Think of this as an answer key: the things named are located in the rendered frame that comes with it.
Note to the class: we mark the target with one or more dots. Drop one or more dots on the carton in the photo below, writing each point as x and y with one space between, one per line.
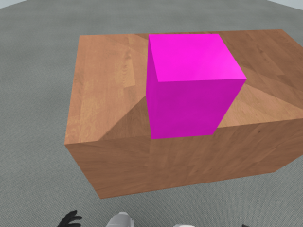
192 80

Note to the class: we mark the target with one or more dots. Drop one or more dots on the robot left thigh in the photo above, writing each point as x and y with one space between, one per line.
120 220

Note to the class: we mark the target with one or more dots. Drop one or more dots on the pedestal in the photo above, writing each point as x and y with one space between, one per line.
108 130

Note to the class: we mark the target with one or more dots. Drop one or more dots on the robot left hand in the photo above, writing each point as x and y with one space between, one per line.
68 218

